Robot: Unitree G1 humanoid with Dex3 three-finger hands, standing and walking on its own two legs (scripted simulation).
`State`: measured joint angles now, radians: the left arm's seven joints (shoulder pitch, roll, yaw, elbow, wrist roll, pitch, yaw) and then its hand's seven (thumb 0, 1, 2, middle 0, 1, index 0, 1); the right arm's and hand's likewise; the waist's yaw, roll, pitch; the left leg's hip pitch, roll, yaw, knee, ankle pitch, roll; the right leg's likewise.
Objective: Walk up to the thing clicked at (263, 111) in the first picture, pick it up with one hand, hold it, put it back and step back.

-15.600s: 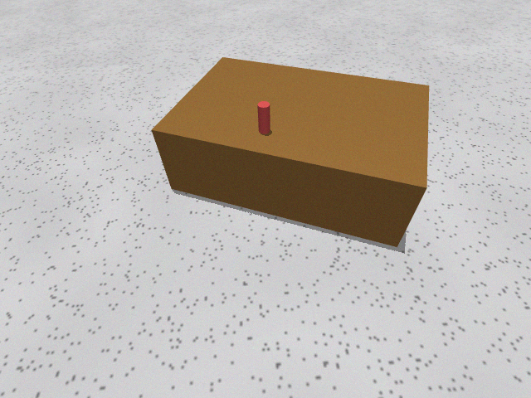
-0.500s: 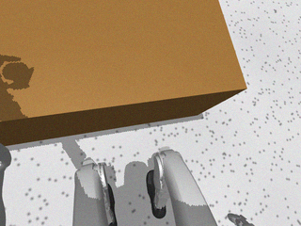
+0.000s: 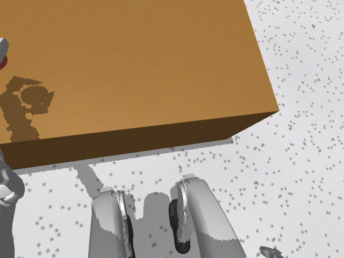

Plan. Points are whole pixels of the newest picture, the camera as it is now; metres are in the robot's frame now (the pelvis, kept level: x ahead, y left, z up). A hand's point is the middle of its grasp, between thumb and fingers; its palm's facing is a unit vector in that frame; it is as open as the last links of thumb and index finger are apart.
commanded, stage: lift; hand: left
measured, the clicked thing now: out of the picture +0.55 +0.31 +0.06
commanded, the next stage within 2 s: hold in 1.72 s
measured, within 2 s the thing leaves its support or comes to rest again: neither
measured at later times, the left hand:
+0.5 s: hand out of the picture +0.48 +0.29 +0.12, palm faces +0.36 -0.93 -0.02, open 8.2 cm
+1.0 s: hand out of the picture +0.41 +0.25 +0.19, palm faces +0.35 -0.94 -0.01, open 8.2 cm
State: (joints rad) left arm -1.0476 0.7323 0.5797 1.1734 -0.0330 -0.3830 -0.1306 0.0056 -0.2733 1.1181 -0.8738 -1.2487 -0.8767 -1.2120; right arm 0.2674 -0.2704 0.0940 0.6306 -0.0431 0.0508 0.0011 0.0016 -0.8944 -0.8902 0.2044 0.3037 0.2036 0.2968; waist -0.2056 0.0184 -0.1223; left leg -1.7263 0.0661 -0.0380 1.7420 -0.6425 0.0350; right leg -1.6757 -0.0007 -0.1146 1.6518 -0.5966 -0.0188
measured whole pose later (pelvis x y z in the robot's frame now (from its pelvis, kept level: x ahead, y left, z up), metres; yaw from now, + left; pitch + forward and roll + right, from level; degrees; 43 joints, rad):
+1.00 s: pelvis +0.04 +0.00 +0.16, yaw +5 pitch +16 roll -3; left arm -0.38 0.27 0.31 0.70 -0.14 -0.42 0.00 0.01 -0.26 1.10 -0.89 -1.22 -0.89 -1.18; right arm 0.25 -0.23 0.00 0.68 0.00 -0.02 -0.02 0.01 -0.89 -0.89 0.20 0.30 0.20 0.30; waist -0.05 0.01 -0.10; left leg -0.91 0.04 -0.01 1.12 -0.50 0.02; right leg -0.86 0.00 -0.09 1.05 -0.46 -0.01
